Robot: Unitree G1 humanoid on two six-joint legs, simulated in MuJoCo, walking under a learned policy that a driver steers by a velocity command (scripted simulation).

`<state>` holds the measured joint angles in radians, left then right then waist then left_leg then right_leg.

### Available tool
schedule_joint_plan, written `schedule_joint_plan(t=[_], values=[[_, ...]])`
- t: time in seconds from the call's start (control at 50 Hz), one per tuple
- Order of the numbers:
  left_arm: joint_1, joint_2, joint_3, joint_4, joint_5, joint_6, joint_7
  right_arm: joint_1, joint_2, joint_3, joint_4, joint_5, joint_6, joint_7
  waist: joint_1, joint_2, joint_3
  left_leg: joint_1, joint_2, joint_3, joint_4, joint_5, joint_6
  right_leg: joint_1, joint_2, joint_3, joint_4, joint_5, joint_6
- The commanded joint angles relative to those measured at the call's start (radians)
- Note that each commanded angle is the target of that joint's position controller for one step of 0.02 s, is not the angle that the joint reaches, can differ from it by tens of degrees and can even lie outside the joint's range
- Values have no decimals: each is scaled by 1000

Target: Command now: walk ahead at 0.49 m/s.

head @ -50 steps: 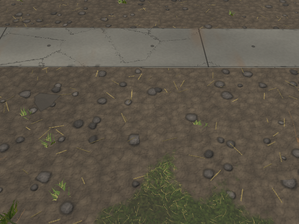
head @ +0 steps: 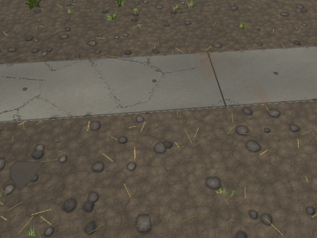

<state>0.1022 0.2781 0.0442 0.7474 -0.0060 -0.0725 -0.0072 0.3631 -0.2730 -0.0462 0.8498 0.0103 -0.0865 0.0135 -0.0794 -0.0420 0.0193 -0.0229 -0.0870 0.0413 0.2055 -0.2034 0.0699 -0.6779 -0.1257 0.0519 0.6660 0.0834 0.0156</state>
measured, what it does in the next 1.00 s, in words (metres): walks ahead, turning left: right foot, then left foot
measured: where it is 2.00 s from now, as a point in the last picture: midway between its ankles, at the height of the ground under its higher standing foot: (115, 162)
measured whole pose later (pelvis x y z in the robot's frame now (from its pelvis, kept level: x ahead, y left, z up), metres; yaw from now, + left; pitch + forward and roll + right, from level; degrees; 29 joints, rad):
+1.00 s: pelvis +0.55 +0.06 +0.00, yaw +24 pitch +1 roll +0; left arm 0.08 0.30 0.05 0.73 0.01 -0.09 -0.01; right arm 0.32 -0.27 -0.06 0.73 0.01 -0.06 0.00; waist -0.05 -0.04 0.04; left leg -0.14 -0.11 -0.07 0.31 -0.19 0.10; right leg -0.66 -0.11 0.07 0.77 -0.05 0.05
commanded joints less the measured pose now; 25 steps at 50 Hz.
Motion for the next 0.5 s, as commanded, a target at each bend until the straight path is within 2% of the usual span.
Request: schedule_joint_plan(t=[0.02,0.06,0.1,0.12,0.14,0.16,0.18,0.2,0.22,0.24,0.26,0.28,0.3,0.32,0.36,0.42,0.46,0.5], values=[[-132,47,2,-97,-8,-22,-18,29,-174,-39,-31,7,0,-8,-14,74,63,-34,289,-135,-66,186,141,26,32,-30,-96,35,-7],[-170,56,2,-120,-10,-27,-31,52,-179,-41,-14,8,15,-11,-16,83,66,48,321,-148,-21,235,134,7,45,-29,-138,-34,-27],[-154,75,7,-125,-11,-31,-41,50,-191,-45,-5,10,27,-16,9,105,45,107,343,-157,34,339,116,49,63,-37,-170,-119,-54],[-110,93,15,-116,-10,-33,-41,37,-201,-47,-6,10,32,-19,38,123,14,120,339,-150,89,476,104,125,87,-57,-180,-159,-71],[-5,122,31,-88,-8,-34,-38,14,-204,-46,-9,9,38,-20,103,126,-53,106,307,-117,215,642,84,282,120,-88,-211,-153,-98],[160,176,56,-43,-1,-35,-27,16,-175,-32,-18,3,39,-22,174,109,-173,-12,254,-88,419,630,53,560,87,-58,-190,-116,-140],[315,279,82,-24,24,-32,-16,83,-83,0,-56,-10,24,-16,191,-55,-357,-384,140,-38,802,283,-11,997,-181,296,-155,-139,-266],[356,248,75,-6,11,-25,-19,136,-39,15,-39,-1,4,-12,183,-206,-459,-618,28,-134,1010,-382,-34,1136,-303,632,-287,-304,-340],[318,165,51,-11,5,-21,-14,38,-152,-16,-48,31,-6,-9,208,-112,-318,-719,84,-197,1093,-355,-24,1034,-268,542,-329,-391,-286],[243,139,41,-17,2,-20,-10,-37,-170,-24,-74,41,-11,-9,184,-75,-184,-740,133,-164,1073,-256,-20,883,-237,392,-361,-351,-247],[177,110,32,-20,5,-21,-10,-73,-160,-25,-79,30,-8,-13,153,-30,-109,-707,171,-146,1021,-175,-28,749,-194,293,-403,-294,-225],[132,83,26,-21,10,-28,-12,-67,-146,-31,-74,22,4,-15,119,-42,-56,-661,199,-150,975,-115,-35,650,-155,209,-447,-251,-208],[108,75,25,-17,18,-35,-13,-35,-124,-30,-64,23,20,-15,91,-66,-46,-602,214,-152,962,-75,-43,584,-137,154,-483,-225,-202],[98,72,28,-9,19,-44,-15,-15,-98,-27,-55,23,33,-15,78,-62,-37,-577,217,-147,960,-55,-51,545,-129,110,-510,-182,-207],[89,87,35,11,22,-55,-13,-28,-79,-27,-65,22,51,-20,62,-41,-3,-605,221,-156,931,-3,-66,507,-125,21,-540,-90,-211],[105,106,42,36,25,-55,-1,-95,-73,-28,-95,14,50,-17,73,-23,24,-661,216,-161,781,144,-78,533,-107,-84,-553,-12,-203],[106,121,44,43,22,-50,7,-156,-59,-22,-113,11,42,-3,92,-14,36,-634,208,-119,638,248,-72,544,-87,-151,-559,0,-184],[140,142,50,57,16,-42,14,-237,-41,-13,-143,8,39,12,127,4,57,-629,201,-72,538,292,-63,581,-103,-184,-564,1,-180]])
Keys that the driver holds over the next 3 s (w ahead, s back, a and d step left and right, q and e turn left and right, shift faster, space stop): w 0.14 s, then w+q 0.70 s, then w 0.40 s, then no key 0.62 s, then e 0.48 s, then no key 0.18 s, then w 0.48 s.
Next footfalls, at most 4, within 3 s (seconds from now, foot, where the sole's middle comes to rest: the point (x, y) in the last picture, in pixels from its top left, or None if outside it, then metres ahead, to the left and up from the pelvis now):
0.16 right None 0.28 -0.15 -0.78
0.70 left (123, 227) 0.54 0.13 -0.78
1.20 right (139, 155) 0.90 0.05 -0.78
1.62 left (85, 157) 0.90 0.31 -0.78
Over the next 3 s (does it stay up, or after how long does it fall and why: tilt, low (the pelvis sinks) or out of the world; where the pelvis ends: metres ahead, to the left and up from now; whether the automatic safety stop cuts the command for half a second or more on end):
stays up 0.95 0.15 0.00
